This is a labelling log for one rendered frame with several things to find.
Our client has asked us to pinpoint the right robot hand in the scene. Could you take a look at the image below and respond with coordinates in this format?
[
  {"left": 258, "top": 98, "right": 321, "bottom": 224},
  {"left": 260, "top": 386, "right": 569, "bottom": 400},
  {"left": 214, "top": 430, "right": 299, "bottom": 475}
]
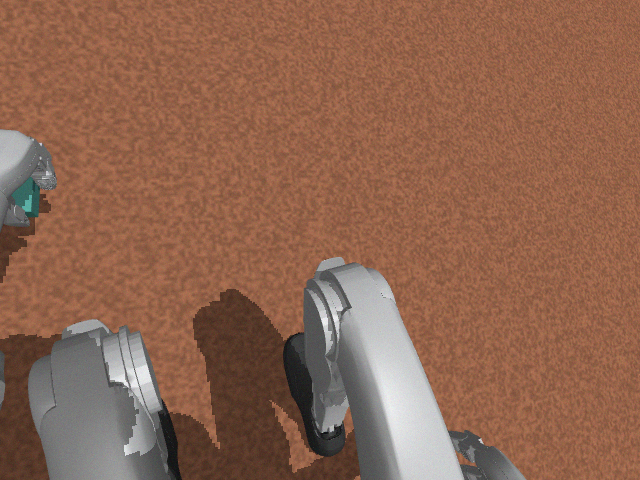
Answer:
[{"left": 448, "top": 430, "right": 526, "bottom": 480}]

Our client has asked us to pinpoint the right robot foot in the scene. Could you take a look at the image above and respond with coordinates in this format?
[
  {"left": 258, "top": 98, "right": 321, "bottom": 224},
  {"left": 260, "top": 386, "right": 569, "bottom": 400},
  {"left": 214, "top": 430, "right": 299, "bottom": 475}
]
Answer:
[{"left": 283, "top": 333, "right": 345, "bottom": 457}]

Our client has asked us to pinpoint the left robot hand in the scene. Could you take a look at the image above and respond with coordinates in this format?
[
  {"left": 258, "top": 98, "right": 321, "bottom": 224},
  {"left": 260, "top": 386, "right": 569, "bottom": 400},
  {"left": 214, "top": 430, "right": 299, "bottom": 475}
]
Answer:
[{"left": 0, "top": 129, "right": 57, "bottom": 227}]

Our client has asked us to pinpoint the left robot foot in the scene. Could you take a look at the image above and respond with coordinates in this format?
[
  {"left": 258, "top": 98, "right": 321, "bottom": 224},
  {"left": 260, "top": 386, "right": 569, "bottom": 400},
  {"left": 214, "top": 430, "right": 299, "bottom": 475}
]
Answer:
[{"left": 158, "top": 398, "right": 182, "bottom": 480}]

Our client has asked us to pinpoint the small box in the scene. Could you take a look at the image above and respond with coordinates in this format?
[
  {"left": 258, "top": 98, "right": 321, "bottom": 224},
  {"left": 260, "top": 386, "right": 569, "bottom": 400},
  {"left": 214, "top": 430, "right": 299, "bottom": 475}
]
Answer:
[{"left": 11, "top": 177, "right": 40, "bottom": 217}]

